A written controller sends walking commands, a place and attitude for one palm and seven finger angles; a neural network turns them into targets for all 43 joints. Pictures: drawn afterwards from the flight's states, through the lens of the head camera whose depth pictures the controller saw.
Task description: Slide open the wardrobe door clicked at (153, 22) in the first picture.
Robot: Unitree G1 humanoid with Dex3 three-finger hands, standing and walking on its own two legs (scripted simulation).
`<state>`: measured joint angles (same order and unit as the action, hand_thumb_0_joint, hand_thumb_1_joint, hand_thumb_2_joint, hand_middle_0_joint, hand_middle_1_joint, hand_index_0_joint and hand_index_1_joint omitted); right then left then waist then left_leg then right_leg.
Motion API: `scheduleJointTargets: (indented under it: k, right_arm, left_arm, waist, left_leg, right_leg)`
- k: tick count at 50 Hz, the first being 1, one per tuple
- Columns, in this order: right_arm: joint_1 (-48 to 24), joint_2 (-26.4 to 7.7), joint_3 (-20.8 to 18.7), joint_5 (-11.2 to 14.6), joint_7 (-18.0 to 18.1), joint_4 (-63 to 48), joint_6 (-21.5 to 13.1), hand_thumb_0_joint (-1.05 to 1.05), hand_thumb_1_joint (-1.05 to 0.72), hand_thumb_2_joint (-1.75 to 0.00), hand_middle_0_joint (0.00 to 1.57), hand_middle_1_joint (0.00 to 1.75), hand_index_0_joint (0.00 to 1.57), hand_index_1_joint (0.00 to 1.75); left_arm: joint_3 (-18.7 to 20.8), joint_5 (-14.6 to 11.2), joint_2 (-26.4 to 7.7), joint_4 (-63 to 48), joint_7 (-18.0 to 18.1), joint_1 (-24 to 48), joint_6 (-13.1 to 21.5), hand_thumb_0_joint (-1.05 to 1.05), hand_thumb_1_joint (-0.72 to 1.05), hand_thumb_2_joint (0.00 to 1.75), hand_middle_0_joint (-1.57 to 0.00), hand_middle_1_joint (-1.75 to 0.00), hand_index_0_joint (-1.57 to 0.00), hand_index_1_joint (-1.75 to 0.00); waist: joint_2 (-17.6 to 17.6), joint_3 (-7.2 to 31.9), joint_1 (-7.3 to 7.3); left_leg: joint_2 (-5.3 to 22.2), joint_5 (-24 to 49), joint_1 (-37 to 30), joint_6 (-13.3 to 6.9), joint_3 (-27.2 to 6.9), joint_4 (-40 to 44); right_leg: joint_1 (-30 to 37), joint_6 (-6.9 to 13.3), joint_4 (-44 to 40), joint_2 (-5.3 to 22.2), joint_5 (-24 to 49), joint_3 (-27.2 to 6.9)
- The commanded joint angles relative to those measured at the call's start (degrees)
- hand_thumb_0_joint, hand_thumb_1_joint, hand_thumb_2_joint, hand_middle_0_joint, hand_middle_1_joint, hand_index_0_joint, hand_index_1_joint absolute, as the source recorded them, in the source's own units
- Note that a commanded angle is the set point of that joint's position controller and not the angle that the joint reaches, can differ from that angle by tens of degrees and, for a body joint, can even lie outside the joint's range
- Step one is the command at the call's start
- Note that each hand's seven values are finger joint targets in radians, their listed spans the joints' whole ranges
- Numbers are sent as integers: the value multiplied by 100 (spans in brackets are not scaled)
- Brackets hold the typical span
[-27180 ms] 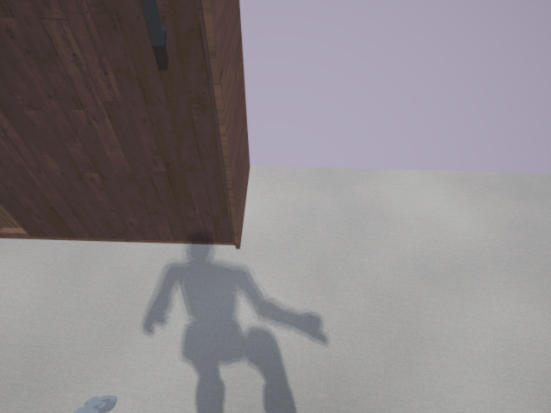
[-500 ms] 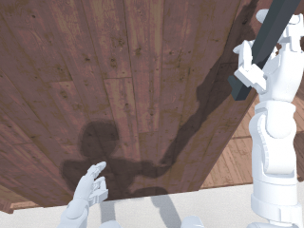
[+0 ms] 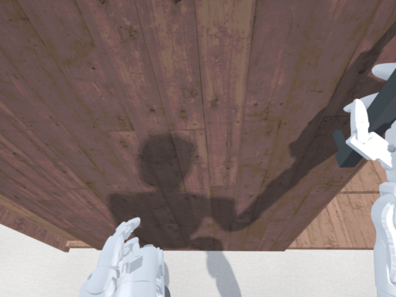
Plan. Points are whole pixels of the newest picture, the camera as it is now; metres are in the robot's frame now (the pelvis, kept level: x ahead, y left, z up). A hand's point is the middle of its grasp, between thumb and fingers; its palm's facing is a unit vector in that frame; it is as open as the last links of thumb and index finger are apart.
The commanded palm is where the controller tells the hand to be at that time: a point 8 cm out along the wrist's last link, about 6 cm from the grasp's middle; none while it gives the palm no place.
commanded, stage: stop walking and hold the door there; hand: right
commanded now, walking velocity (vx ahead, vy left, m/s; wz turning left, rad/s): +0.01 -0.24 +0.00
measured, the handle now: (374, 101) +0.32 -0.26 +0.23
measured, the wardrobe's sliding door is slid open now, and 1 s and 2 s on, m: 0.70 0.70 0.70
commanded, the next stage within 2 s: none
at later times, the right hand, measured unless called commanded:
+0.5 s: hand (358, 133) +0.29 -0.24 +0.21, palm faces +0.42 +0.89 -0.18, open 6.9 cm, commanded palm +0.24 -0.27 +0.15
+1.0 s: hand (354, 134) +0.29 -0.23 +0.20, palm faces +0.43 +0.88 -0.20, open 6.2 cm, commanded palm +0.24 -0.27 +0.15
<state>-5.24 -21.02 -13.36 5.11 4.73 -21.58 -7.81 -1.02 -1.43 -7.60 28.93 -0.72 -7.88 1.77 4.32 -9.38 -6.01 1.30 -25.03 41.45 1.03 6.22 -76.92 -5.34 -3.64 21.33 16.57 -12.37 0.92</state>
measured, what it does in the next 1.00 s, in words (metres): steps on the spot: left foot, then right foot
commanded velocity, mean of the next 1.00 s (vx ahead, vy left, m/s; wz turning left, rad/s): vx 0.03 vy -0.04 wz -0.01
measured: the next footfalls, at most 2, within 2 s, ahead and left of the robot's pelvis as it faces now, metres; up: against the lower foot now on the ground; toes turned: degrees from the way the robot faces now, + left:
left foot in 0.12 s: +0.14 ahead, +0.22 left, +0.00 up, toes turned -6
right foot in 0.30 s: +0.03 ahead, -0.06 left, +0.00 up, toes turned -1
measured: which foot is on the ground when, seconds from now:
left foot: up 0.00-0.10, down 0.12-0.32, up 0.34-0.54, down 0.56-1.00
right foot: down 0.00-0.08, up 0.10-0.28, down 0.30-1.00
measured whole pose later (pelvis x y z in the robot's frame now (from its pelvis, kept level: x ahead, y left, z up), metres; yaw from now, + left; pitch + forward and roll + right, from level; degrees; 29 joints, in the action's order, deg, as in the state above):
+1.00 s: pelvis -0.04 +0.01 -0.01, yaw +4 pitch +0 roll +1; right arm -6.2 -23.8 -20.2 4.2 8.8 2.7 -10.3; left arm -0.1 -2.7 -15.0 38.6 5.6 -13.7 0.6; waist 2.6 3.8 0.0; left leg -1.9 -8.1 10.9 -1.3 2.9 -18.6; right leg -13.3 3.2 22.8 0.0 -9.9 5.5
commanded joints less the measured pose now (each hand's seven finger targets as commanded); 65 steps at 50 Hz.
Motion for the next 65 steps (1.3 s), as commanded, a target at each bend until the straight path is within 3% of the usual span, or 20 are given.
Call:
scheduleJointTargets:
  k: [1, 3, 5, 6, 7, 8, 9, 11, 13, 15, 17, 19, 21, 24, 28, 31, 36, 48, 55, 65]
  right_arm:
    - [-1027, -1495, -1133, -167, 57, -82, -209, 0, -90, -90, 45, 140, 45, 140]
    - [-893, -1759, -1421, -253, 10, 241, -118, 0, -90, -90, 45, 140, 45, 140]
    - [-770, -2691, -2191, -316, 7, 410, -4, 0, -90, -90, 45, 140, 45, 140]
    - [-717, -3088, -2525, -377, 77, 608, 23, 0, -90, -90, 45, 140, 45, 140]
    - [-784, -2994, -2322, -373, 71, 731, 85, 0, -90, -90, 45, 140, 45, 140]
    - [-1275, -2586, -2308, -112, 66, 433, 30, 0, -90, -90, 45, 140, 45, 140]
    - [-1518, -2094, -1936, -113, 63, 266, 8, 0, -90, -90, 45, 140, 45, 140]
    - [-475, -2124, -2266, -67, 130, 1176, 38, 0, -90, -90, 45, 140, 45, 140]
    - [-418, -1734, -1906, -212, 171, 780, -54, 0, -90, -90, 45, 140, 45, 140]
    - [-197, -1365, -1522, -307, 214, 532, -191, 0, -90, -90, 45, 140, 45, 140]
    - [-218, -821, -918, -256, 276, 476, -288, 0, -90, -90, 45, 140, 45, 140]
    - [-45, -1073, -1133, -293, 302, 788, -393, 0, -90, -90, 45, 140, 45, 140]
    - [146, -918, -907, -288, 201, 803, -344, 0, -90, -90, 45, 140, 45, 140]
    - [-194, -615, -392, -344, 105, 634, -270, 0, -90, -90, 45, 140, 45, 140]
    - [-262, -1326, -1009, -293, 189, 1203, -182, 0, -90, -90, 45, 140, 45, 140]
    - [-154, -1139, -850, -142, 206, 1440, -122, 0, -90, -90, 45, 140, 45, 140]
    - [-587, -1117, -652, -240, 251, 1961, -47, 0, -90, -90, 45, 140, 45, 140]
    - [-903, -1073, -525, -240, 290, 2300, -53, 0, -90, -90, 45, 140, 45, 140]
    - [-737, -1336, -774, -189, 311, 2331, 48, 0, -90, -90, 45, 140, 45, 140]
    - [-197, -515, -189, -218, 179, 1359, 116, 0, -90, -90, 45, 140, 45, 140]
  left_arm:
    - [395, -69, -1157, -437, 238, 127, 378, 0, 90, 90, -20, -30, -20, -30]
    - [328, -104, -977, -352, 324, 194, 405, 0, 90, 90, -20, -30, -20, -30]
    - [165, -88, -866, -267, 454, 461, 452, 0, 90, 90, -20, -30, -20, -30]
    - [68, 19, -891, -111, 472, 509, 519, 0, 90, 90, -20, -30, -20, -30]
    - [57, -20, -864, -25, 427, 372, 560, 0, 90, 90, -20, -30, -20, -30]
    - [416, -20, -1173, -18, 365, -124, 447, 0, 90, 90, -20, -30, -20, -30]
    - [542, -8, -1303, -51, 349, 178, 432, 0, 90, 90, -20, -30, -20, -30]
    - [469, -94, -1164, 201, 467, 252, 405, 0, 90, 90, -20, -30, -20, -30]
    - [500, -104, -1193, 113, 534, 332, 364, 0, 90, 90, -20, -30, -20, -30]
    - [453, -78, -1249, 107, 645, 204, 469, 0, 90, 90, -20, -30, -20, -30]
    - [363, -58, -1098, 27, 689, 481, 594, 0, 90, 90, -20, -30, -20, -30]
    - [470, 27, -1166, 190, 572, 107, 513, 0, 90, 90, -20, -30, -20, -30]
    - [497, -117, -1266, 119, 494, 68, 414, 0, 90, 90, -20, -30, -20, -30]
    - [304, -87, -1297, 72, 431, 18, 392, 0, 90, 90, -20, -30, -20, -30]
    - [244, -38, -1245, 118, 500, -6, 356, 0, 90, 90, -20, -30, -20, -30]
    - [369, -117, -1343, 156, 576, -48, 366, 0, 90, 90, -20, -30, -20, -30]
    - [250, -96, -1326, 167, 642, 50, 272, 0, 90, 90, -20, -30, -20, -30]
    - [296, -147, -1366, 120, 648, 111, 177, 0, 90, 90, -20, -30, -20, -30]
    - [438, -125, -1450, 164, 608, 66, -32, 0, 90, 90, -20, -30, -20, -30]
    - [377, -35, -1046, -12, 566, 406, -63, 0, 90, 90, -20, -30, -20, -30]
  waist:
    - [1377, 1652, 506]
    - [-123, 1582, 451]
    - [-1795, 1416, 496]
    - [-460, 1124, 445]
    - [-516, 887, 584]
    - [-3813, 1643, 602]
    - [-4508, 1527, 662]
    - [-3789, 1570, 705]
    - [-2702, 1849, 662]
    - [-649, 1863, 653]
    - [1861, 1651, 625]
    - [361, 1291, 692]
    - [-728, 1275, 607]
    - [583, 1203, 662]
    - [-414, 1196, 791]
    - [-994, 1532, 735]
    - [-121, 1161, 725]
    - [-585, 1219, 729]
    - [-1514, 1178, 670]
    - [-1879, 1313, 588]
  left_leg:
    - [-409, 386, -2931, 13, 272, 2795]
    - [-30, 1569, -3745, 6, -684, 4853]
    - [1397, 2368, -2831, -653, -3209, 6121]
    - [1596, 1909, -1977, -867, -3318, 6341]
    - [1415, 1670, -1559, -904, -3292, 6249]
    - [1593, 93, -2124, -816, -4166, 6788]
    - [1459, -637, -1962, -723, -3902, 6883]
    - [1172, -324, -1651, -626, -2502, 6372]
    - [1156, 563, -2064, -493, -2194, 5840]
    - [455, 1207, -2334, -295, -1652, 4662]
    - [-218, 226, -1994, -10, -571, 2635]
    - [-177, 295, -2215, -94, -778, 1770]
    - [-111, 280, -2213, -69, -402, 3102]
    - [43, 845, -3042, -162, -295, 4953]
    - [487, 1771, -3587, -348, -925, 5997]
    - [421, 1447, -3232, -353, -1160, 6006]
    - [372, 423, -2629, -226, -1124, 6165]
    - [584, 599, -2453, -254, -1454, 6530]
    - [2077, 31, -2609, -798, -2596, 7259]
    - [1500, 3273, -3659, -297, -996, 5806]
  right_leg:
    - [-916, 980, 189, 82, 1652, 676]
    - [-1378, 621, 2255, -634, -110, 424]
    - [-2064, 522, 5090, -1567, -1690, -130]
    - [-1766, 497, 5070, -1480, -1487, -415]
    - [-1867, 403, 4396, -1417, -1719, -178]
    - [-1991, 194, 4610, -1804, -1596, -479]
    - [-1769, 206, 4789, -1740, -974, -744]
    - [-1108, 359, 3663, -1695, -1029, -430]
    - [-610, 581, 1703, -1642, -1304, -433]
    - [-150, 585, -512, -1485, 65, -259]
    - [-161, 427, -1216, -524, 1616, -1183]
    - [-914, 721, -778, -274, 2913, -1484]
    - [-314, 826, -395, -367, 3193, -684]
    - [-669, 643, -451, -396, 1374, -657]
    - [-1232, 415, -279, -726, -721, -835]
    - [-609, 477, -298, -814, -367, -831]
    - [-726, 598, -833, -648, -1344, -850]
    - [-462, 618, -369, -777, -443, -687]
    - [-1035, 518, 1657, -1511, -710, -349]
    - [-495, 391, -95, -1485, 570, 441]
